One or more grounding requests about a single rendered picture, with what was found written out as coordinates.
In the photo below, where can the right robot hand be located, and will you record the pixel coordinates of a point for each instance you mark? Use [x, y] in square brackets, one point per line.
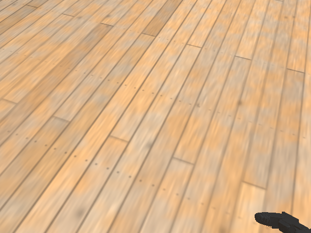
[284, 222]

